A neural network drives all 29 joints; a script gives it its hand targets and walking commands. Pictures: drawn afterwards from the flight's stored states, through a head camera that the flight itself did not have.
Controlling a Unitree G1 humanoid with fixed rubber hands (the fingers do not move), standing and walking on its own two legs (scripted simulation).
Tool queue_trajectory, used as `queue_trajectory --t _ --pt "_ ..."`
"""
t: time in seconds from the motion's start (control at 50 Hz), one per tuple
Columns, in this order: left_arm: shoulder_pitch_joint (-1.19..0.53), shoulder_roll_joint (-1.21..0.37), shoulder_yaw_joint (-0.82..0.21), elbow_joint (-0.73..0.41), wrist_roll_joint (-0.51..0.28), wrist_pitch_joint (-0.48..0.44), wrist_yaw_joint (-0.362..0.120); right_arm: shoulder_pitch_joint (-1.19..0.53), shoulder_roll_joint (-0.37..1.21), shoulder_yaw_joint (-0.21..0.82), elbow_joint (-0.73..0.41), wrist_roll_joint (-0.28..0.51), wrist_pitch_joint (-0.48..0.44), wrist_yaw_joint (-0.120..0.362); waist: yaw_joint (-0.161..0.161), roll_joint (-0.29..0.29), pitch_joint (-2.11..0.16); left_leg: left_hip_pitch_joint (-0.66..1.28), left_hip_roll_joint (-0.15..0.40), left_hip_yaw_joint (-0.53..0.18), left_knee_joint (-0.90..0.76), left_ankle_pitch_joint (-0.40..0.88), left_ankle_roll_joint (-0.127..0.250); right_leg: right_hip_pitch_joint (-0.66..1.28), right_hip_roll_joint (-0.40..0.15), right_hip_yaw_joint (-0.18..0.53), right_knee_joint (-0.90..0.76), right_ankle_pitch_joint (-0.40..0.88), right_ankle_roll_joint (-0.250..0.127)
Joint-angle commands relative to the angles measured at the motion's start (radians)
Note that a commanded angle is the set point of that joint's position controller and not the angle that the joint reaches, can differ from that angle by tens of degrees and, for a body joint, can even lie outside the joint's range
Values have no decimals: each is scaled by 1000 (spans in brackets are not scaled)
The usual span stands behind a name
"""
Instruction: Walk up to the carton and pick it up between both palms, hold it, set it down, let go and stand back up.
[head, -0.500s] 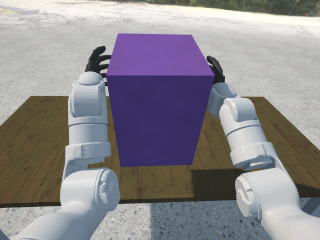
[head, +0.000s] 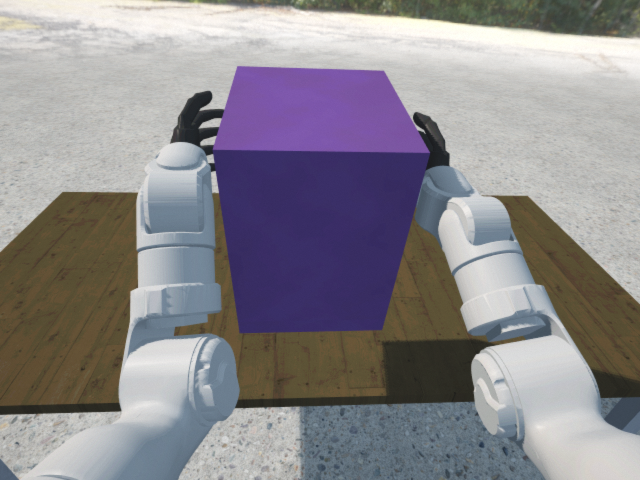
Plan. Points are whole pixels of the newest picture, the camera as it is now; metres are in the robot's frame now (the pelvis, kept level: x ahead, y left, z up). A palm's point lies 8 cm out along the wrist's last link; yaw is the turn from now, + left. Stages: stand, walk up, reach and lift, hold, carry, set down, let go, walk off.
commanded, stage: hold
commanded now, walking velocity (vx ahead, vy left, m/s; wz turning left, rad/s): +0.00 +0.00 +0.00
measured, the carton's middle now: (311, 201) +0.38 +0.00 +0.23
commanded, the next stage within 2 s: none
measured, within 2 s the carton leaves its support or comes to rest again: neither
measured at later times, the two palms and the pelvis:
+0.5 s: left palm (194, 161) +0.37 +0.14 +0.29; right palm (430, 181) +0.36 -0.14 +0.27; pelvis +0.00 +0.00 +0.00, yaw +0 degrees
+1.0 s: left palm (197, 163) +0.37 +0.14 +0.29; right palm (429, 183) +0.36 -0.14 +0.26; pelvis +0.00 +0.00 +0.00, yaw +0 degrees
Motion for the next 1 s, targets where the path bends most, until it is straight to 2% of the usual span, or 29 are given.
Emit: queue_trajectory --t 0.0,0.08,0.1,0.14,0.28,0.34,0.36,0.38,0.4,0.46,0.48,0.5,0.52,0.54,0.56,0.58,0.6,0.64,0.68,0.74,0.78,0.88,0.98 --pt "-600 -588 -392 -7 -188 -52 -141 -902 591 242 -296 114 -50 105 -28 76 -265 -24 -38 32 -66 118 -19 91 37 -4 -11 118 51" --pt "-619 -578 -366 15 -179 -54 -146 -926 608 241 -287 110 -47 109 -7 65 -241 -63 -39 35 -83 64 -9 97 35 -6 -16 78 52" --pt "-606 -580 -371 32 -179 -53 -145 -915 594 228 -278 104 -49 111 -17 73 -237 -60 -35 32 -88 60 -12 87 36 -5 -15 74 49" --pt "-599 -580 -350 32 -174 -57 -142 -929 603 245 -293 112 -54 113 4 62 -268 -51 -36 36 -79 82 -8 105 39 -2 -11 85 50" --pt "-576 -582 -379 -35 -203 -59 -135 -893 598 269 -351 133 -55 102 -17 52 -333 22 -45 34 -34 227 -25 133 47 -3 0 218 59" --pt "-573 -576 -380 -36 -193 -50 -143 -885 590 272 -343 136 -44 93 -21 54 -289 21 -43 29 -42 207 -26 118 46 -8 -5 205 60" --pt "-570 -571 -374 -31 -190 -49 -144 -905 603 286 -368 136 -47 93 -8 43 -288 14 -47 34 -43 189 -20 119 41 -6 -12 193 64" --pt "-577 -581 -382 -37 -194 -52 -144 -908 609 285 -375 134 -50 93 -11 41 -302 14 -45 32 -47 184 -18 118 41 -6 -10 190 63" --pt "-595 -586 -395 -65 -200 -57 -140 -901 616 289 -367 141 -51 96 -13 57 -318 16 -43 30 -44 206 -21 120 45 -9 -4 197 60" --pt "-583 -579 -387 -68 -190 -53 -135 -881 613 290 -355 138 -47 97 -7 50 -291 26 -47 33 -40 206 -22 111 42 -4 -8 197 62" --pt "-579 -592 -406 -68 -194 -50 -135 -891 611 292 -380 141 -52 95 -16 67 -309 26 -46 32 -37 207 -26 113 41 -5 -6 209 60" --pt "-580 -589 -404 -84 -195 -50 -134 -900 621 307 -396 152 -51 94 -5 60 -312 27 -47 34 -31 227 -22 123 42 -2 -1 230 63" --pt "-572 -593 -412 -84 -197 -45 -134 -891 612 301 -397 153 -48 91 -21 71 -306 32 -46 29 -31 233 -28 125 41 -3 0 244 64" --pt "-565 -583 -398 -75 -187 -42 -135 -899 613 306 -396 156 -44 90 -6 63 -292 27 -49 31 -31 228 -25 124 40 -3 0 238 66" --pt "-558 -590 -402 -79 -184 -39 -137 -877 602 296 -369 150 -39 91 -17 71 -278 33 -43 33 -39 228 -30 116 45 -5 1 228 62" --pt "-555 -573 -372 16 -160 -27 -146 -858 572 271 -286 124 -27 96 -11 66 -154 1 -30 44 -75 118 -18 54 35 -6 -22 113 55" --pt "-563 -581 -365 10 -159 -27 -157 -866 590 259 -286 109 -35 104 -8 53 -162 -34 -25 50 -96 72 -9 68 38 -7 -20 64 47" --pt "-570 -590 -369 4 -163 -29 -166 -884 581 242 -294 97 -42 115 -1 70 -185 -59 -19 44 -108 49 -5 92 37 -1 -15 49 35" --pt "-593 -618 -396 -20 -195 -36 -156 -926 595 256 -349 112 -51 116 -5 87 -256 -43 -20 35 -84 87 -16 101 36 1 -15 79 29" --pt "-613 -622 -430 -49 -234 -59 -133 -955 628 295 -394 144 -61 106 -13 58 -358 34 -36 37 -26 192 -18 88 45 -5 -1 195 51" --pt "-599 -617 -424 -51 -237 -64 -123 -943 636 314 -405 152 -57 99 -11 42 -366 54 -39 35 -19 206 -11 86 45 -5 2 227 60" --pt "-556 -599 -391 -32 -199 -49 -129 -886 619 308 -369 141 -47 96 -1 45 -304 25 -40 34 -49 160 -5 103 40 -2 -1 200 61" --pt "-564 -605 -410 -53 -199 -44 -134 -900 616 310 -387 151 -51 95 -6 59 -299 46 -39 29 -33 210 -16 98 39 -3 -4 226 61"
